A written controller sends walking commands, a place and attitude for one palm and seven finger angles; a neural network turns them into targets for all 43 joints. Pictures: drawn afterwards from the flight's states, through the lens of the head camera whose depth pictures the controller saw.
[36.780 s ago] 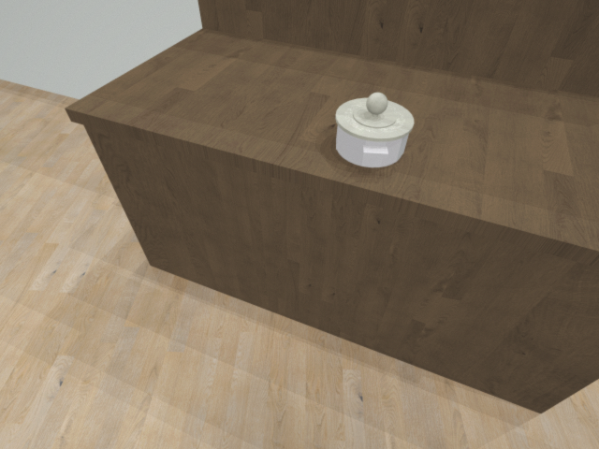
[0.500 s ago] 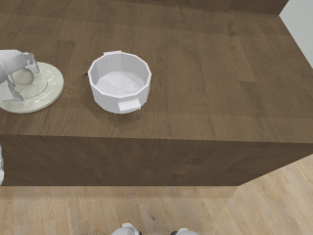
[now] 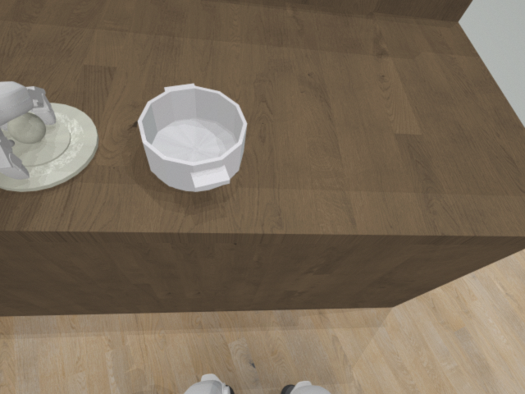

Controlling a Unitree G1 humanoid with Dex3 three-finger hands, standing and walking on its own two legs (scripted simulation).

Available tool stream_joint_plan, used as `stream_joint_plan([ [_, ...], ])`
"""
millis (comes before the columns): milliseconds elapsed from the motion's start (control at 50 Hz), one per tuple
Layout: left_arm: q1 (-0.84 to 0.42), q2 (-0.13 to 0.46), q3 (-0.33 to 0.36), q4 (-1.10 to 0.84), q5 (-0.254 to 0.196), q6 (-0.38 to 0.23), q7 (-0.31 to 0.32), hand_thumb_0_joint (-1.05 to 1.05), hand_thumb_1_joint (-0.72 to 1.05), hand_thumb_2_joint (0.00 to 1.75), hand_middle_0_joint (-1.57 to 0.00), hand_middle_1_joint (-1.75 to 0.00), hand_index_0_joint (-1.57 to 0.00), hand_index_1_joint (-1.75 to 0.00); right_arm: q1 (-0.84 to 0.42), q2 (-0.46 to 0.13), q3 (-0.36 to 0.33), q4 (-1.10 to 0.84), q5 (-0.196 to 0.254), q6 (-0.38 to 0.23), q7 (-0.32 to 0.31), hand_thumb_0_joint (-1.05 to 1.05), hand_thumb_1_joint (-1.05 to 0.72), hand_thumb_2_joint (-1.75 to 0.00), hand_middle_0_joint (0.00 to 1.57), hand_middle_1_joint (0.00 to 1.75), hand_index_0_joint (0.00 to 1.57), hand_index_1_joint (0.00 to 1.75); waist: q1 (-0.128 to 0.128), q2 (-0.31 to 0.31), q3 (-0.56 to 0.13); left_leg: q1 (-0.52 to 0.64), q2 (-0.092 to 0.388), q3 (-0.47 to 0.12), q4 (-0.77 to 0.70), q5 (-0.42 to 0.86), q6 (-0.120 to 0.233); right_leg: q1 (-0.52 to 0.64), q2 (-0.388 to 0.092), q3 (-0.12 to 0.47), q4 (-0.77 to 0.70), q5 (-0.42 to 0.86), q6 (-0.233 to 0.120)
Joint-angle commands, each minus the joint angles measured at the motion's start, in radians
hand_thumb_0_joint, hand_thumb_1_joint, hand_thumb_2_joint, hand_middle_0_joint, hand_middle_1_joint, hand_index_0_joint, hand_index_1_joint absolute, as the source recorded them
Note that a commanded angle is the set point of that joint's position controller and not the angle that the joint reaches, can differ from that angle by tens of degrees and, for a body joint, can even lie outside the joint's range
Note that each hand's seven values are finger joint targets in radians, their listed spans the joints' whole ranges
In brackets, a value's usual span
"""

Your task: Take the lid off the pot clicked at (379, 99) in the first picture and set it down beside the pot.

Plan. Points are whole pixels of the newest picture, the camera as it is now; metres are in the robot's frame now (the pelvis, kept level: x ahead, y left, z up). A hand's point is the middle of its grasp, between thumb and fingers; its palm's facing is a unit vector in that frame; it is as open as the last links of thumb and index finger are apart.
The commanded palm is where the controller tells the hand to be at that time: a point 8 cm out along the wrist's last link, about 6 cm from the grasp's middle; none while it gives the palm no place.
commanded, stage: raise the empty hand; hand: left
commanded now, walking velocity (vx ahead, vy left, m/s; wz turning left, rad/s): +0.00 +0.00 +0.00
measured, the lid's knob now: (27, 128) +0.50 +0.34 +0.05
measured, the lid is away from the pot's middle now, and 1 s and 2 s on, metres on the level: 0.25 0.25 0.25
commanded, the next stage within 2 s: draw the hand back to the body in 1.20 s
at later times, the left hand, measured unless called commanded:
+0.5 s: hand out of the picture +0.47 +0.35 +0.12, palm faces -0.39 -0.11 -0.91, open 11.0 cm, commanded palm +0.49 +0.33 +0.19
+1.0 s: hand out of the picture +0.46 +0.36 +0.17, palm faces -0.36 -0.11 -0.93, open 11.0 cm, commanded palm +0.48 +0.34 +0.25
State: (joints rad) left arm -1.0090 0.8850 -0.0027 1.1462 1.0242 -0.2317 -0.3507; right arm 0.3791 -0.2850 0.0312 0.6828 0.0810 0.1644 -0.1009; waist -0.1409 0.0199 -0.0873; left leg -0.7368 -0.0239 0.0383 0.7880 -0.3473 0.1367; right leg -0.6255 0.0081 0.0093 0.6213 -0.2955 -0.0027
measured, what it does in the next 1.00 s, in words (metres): stands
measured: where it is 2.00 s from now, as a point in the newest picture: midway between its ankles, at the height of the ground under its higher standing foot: outside the picture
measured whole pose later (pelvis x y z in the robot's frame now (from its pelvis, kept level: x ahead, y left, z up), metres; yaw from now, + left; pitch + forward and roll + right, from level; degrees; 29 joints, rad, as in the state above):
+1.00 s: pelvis +0.01 +0.01 +0.02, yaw +2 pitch +12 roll -5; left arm -1.15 0.87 -0.09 1.09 0.99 -0.14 -0.47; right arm 0.35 -0.28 0.03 0.68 0.08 0.13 -0.08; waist -0.10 0.02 -0.08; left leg -0.56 -0.06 0.03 0.64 -0.29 0.14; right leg -0.45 -0.02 0.02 0.48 -0.25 -0.01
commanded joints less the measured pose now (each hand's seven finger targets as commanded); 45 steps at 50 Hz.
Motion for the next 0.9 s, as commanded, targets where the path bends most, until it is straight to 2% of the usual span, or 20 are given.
stream_joint_plan([
  [0, -0.515, 0.316, 0.076, -0.276, -0.010, 0.006, 0.032, 0.00, -0.01, 0.64, -0.34, -0.87, -0.34, -0.87, 0.137, -0.208, -0.080, -0.048, -0.008, -0.012, -0.016, 0.00, -0.90, -0.90, 0.20, 0.30, 0.20, 0.30, 0.008, 0.259, -0.474, 0.676, 0.063, -0.170, -0.103, 0.586, -0.121, -0.120, 0.074, -0.070, -0.051, 0.138, -0.045],
  [20, -0.525, 0.305, 0.070, -0.286, -0.008, 0.005, 0.029, 0.00, -0.01, 0.64, -0.34, -0.87, -0.34, -0.87, 0.146, -0.206, -0.083, -0.041, -0.012, -0.012, -0.014, 0.00, -0.90, -0.90, 0.20, 0.30, 0.20, 0.30, 0.007, 0.287, -0.486, 0.720, 0.071, -0.189, -0.099, 0.629, -0.135, -0.142, 0.077, -0.076, -0.051, 0.126, -0.044],
  [100, -0.445, 0.321, 0.096, -0.192, -0.027, 0.014, 0.018, 0.00, -0.01, 0.64, -0.34, -0.87, -0.34, -0.87, 0.132, -0.207, -0.076, -0.050, -0.004, -0.015, -0.015, 0.00, -0.90, -0.90, 0.20, 0.30, 0.20, 0.30, 0.013, 0.186, -0.426, 0.653, 0.062, -0.171, -0.118, 0.553, -0.117, -0.102, 0.075, -0.070, -0.072, 0.123, -0.041],
  [160, -0.464, 0.208, -0.015, -0.123, -0.031, 0.050, 0.004, 0.00, -0.01, 0.64, -0.34, -0.87, -0.34, -0.87, 0.127, -0.208, -0.072, -0.043, 0.006, -0.016, -0.005, 0.00, -0.90, -0.90, 0.20, 0.30, 0.20, 0.30, -0.006, 0.153, -0.314, 0.575, 0.057, -0.161, -0.141, 0.432, -0.106, -0.120, 0.074, -0.074, -0.084, 0.087, -0.039],
  [220, -0.540, 0.232, 0.006, -0.227, -0.012, 0.044, -0.003, 0.00, -0.01, 0.64, -0.34, -0.87, -0.34, -0.87, 0.136, -0.208, -0.085, -0.038, -0.003, -0.017, 0.001, 0.00, -0.90, -0.90, 0.20, 0.30, 0.20, 0.30, 0.007, 0.247, -0.390, 0.704, 0.076, -0.206, -0.136, 0.554, -0.132, -0.153, 0.075, -0.070, -0.077, 0.096, -0.042],
  [260, -0.560, 0.275, 0.045, -0.275, -0.014, 0.033, -0.009, 0.00, -0.01, 0.64, -0.34, -0.87, -0.34, -0.87, 0.134, -0.205, -0.087, -0.046, -0.008, -0.019, -0.003, 0.00, -0.90, -0.90, 0.20, 0.30, 0.20, 0.30, 0.014, 0.245, -0.459, 0.750, 0.076, -0.218, -0.136, 0.602, -0.140, -0.123, 0.075, -0.066, -0.081, 0.118, -0.041],
  [300, -0.513, 0.338, 0.108, -0.273, -0.027, 0.024, -0.008, 0.00, -0.01, 0.64, -0.34, -0.87, -0.34, -0.87, 0.130, -0.203, -0.085, -0.061, -0.008, -0.023, -0.008, 0.00, -0.90, -0.90, 0.20, 0.30, 0.20, 0.30, 0.029, 0.208, -0.496, 0.742, 0.068, -0.203, -0.135, 0.650, -0.137, -0.066, 0.073, -0.058, -0.085, 0.158, -0.039],
  [320, -0.522, 0.333, 0.106, -0.268, -0.031, 0.029, -0.008, 0.00, -0.01, 0.64, -0.34, -0.87, -0.34, -0.87, 0.130, -0.202, -0.085, -0.060, -0.012, -0.021, -0.010, 0.00, -0.90, -0.90, 0.20, 0.30, 0.20, 0.30, 0.024, 0.178, -0.506, 0.730, 0.063, -0.201, -0.137, 0.639, -0.134, -0.045, 0.072, -0.060, -0.089, 0.164, -0.035],
  [380, -0.501, 0.203, -0.002, -0.156, -0.035, 0.061, -0.014, 0.00, -0.01, 0.64, -0.34, -0.87, -0.34, -0.87, 0.119, -0.203, -0.083, -0.049, 0.000, -0.023, 0.001, 0.00, -0.90, -0.90, 0.20, 0.30, 0.20, 0.30, 0.009, 0.153, -0.341, 0.663, 0.070, -0.205, -0.174, 0.504, -0.144, -0.111, 0.070, -0.073, -0.106, 0.094, -0.035],
  [400, -0.527, 0.176, -0.026, -0.174, -0.032, 0.064, -0.019, 0.00, -0.01, 0.64, -0.34, -0.87, -0.34, -0.87, 0.111, -0.204, -0.083, -0.047, 0.001, -0.028, 0.004, 0.00, -0.90, -0.90, 0.20, 0.30, 0.20, 0.30, 0.014, 0.187, -0.322, 0.677, 0.077, -0.208, -0.185, 0.518, -0.146, -0.128, 0.066, -0.068, -0.110, 0.094, -0.039],
  [460, -0.527, 0.273, 0.042, -0.216, -0.018, 0.066, -0.019, 0.00, -0.01, 0.64, -0.34, -0.87, -0.34, -0.87, 0.116, -0.202, -0.082, -0.063, -0.003, -0.029, 0.007, 0.00, -0.90, -0.90, 0.20, 0.30, 0.20, 0.30, 0.032, 0.183, -0.387, 0.694, 0.059, -0.193, -0.169, 0.580, -0.145, -0.052, 0.070, -0.063, -0.115, 0.134, -0.044],
  [520, -0.545, 0.262, 0.034, -0.244, -0.027, 0.062, -0.030, 0.00, -0.01, 0.64, -0.34, -0.87, -0.34, -0.87, 0.109, -0.197, -0.084, -0.066, -0.008, -0.027, 0.006, 0.00, -0.90, -0.90, 0.20, 0.30, 0.20, 0.30, 0.024, 0.177, -0.422, 0.721, 0.058, -0.190, -0.161, 0.647, -0.142, -0.029, 0.067, -0.060, -0.124, 0.171, -0.037],
  [580, -0.566, 0.226, 0.004, -0.226, -0.042, 0.072, -0.044, 0.00, -0.01, 0.64, -0.34, -0.87, -0.34, -0.87, 0.104, -0.199, -0.086, -0.065, -0.001, -0.031, 0.004, 0.00, -0.90, -0.90, 0.20, 0.30, 0.20, 0.30, 0.017, 0.145, -0.378, 0.708, 0.064, -0.207, -0.199, 0.511, -0.143, -0.047, 0.063, -0.063, -0.139, 0.116, -0.033],
  [640, -0.612, 0.249, 0.016, -0.293, -0.035, 0.065, -0.047, 0.00, -0.01, 0.64, -0.34, -0.87, -0.34, -0.87, 0.100, -0.197, -0.086, -0.066, -0.008, -0.037, 0.004, 0.00, -0.90, -0.90, 0.20, 0.30, 0.20, 0.30, 0.027, 0.213, -0.413, 0.772, 0.067, -0.222, -0.200, 0.584, -0.156, -0.047, 0.063, -0.061, -0.142, 0.130, -0.038],
  [680, -0.596, 0.229, 0.005, -0.279, -0.040, 0.066, -0.053, 0.00, -0.01, 0.64, -0.34, -0.87, -0.34, -0.87, 0.096, -0.194, -0.086, -0.062, -0.008, -0.040, 0.005, 0.00, -0.90, -0.90, 0.20, 0.30, 0.20, 0.30, 0.025, 0.212, -0.400, 0.777, 0.065, -0.219, -0.198, 0.596, -0.157, -0.054, 0.064, -0.062, -0.149, 0.126, -0.037],
  [700, -0.571, 0.253, 0.024, -0.250, -0.038, 0.063, -0.054, 0.00, -0.01, 0.64, -0.34, -0.87, -0.34, -0.87, 0.097, -0.197, -0.083, -0.064, -0.007, -0.042, 0.004, 0.00, -0.90, -0.90, 0.20, 0.30, 0.20, 0.30, 0.032, 0.196, -0.384, 0.760, 0.066, -0.213, -0.197, 0.611, -0.154, -0.046, 0.062, -0.059, -0.148, 0.140, -0.039],
  [760, -0.604, 0.227, -0.004, -0.254, -0.044, 0.081, -0.063, 0.00, -0.01, 0.64, -0.34, -0.87, -0.34, -0.87, 0.086, -0.197, -0.082, -0.065, -0.005, -0.038, 0.010, 0.00, -0.90, -0.90, 0.20, 0.30, 0.20, 0.30, 0.029, 0.172, -0.376, 0.728, 0.057, -0.205, -0.216, 0.533, -0.141, -0.016, 0.058, -0.064, -0.160, 0.124, -0.039],
  [800, -0.619, 0.162, -0.056, -0.266, -0.046, 0.087, -0.071, 0.00, -0.01, 0.64, -0.34, -0.87, -0.34, -0.87, 0.076, -0.195, -0.083, -0.064, -0.004, -0.043, 0.014, 0.00, -0.90, -0.90, 0.20, 0.30, 0.20, 0.30, 0.029, 0.199, -0.351, 0.753, 0.066, -0.219, -0.222, 0.554, -0.158, -0.049, 0.055, -0.064, -0.159, 0.125, -0.040],
  [840, -0.655, 0.183, -0.043, -0.305, -0.043, 0.091, -0.079, 0.00, -0.01, 0.64, -0.34, -0.87, -0.34, -0.87, 0.085, -0.192, -0.086, -0.058, -0.009, -0.044, 0.018, 0.00, -0.90, -0.90, 0.20, 0.30, 0.20, 0.30, 0.028, 0.205, -0.388, 0.782, 0.060, -0.217, -0.209, 0.610, -0.147, -0.030, 0.061, -0.063, -0.165, 0.140, -0.038],
  [880, -0.601, 0.225, -0.011, -0.221, -0.047, 0.094, -0.084, 0.00, -0.01, 0.64, -0.34, -0.87, -0.34, -0.87, 0.086, -0.198, -0.077, -0.062, -0.004, -0.045, 0.013, 0.00, -0.90, -0.90, 0.20, 0.30, 0.20, 0.30, 0.028, 0.133, -0.361, 0.718, 0.048, -0.197, -0.216, 0.525, -0.133, 0.004, 0.062, -0.064, -0.169, 0.134, -0.036],
])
